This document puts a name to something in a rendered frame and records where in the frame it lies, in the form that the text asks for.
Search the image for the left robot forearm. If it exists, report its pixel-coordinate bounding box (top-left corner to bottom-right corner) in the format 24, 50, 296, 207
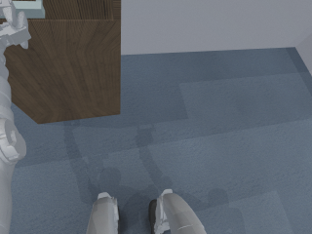
0, 50, 15, 124

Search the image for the right robot foot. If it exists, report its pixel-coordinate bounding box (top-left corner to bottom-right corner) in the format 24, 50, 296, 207
148, 199, 164, 234

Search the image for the robot left hand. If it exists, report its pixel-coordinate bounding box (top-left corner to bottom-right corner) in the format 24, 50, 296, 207
0, 0, 31, 54

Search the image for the handle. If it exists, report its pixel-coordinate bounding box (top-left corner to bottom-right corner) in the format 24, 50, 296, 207
0, 0, 46, 19

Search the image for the cabinet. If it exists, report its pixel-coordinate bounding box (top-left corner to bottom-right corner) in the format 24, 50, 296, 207
0, 0, 122, 125

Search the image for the drawer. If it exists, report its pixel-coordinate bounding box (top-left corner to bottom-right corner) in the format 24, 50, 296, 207
0, 0, 112, 20

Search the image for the left robot thigh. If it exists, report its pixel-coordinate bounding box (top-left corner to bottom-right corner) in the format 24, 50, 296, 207
86, 196, 119, 234

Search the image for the robot left upper arm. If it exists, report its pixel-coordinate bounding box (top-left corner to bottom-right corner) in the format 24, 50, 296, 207
0, 117, 26, 234

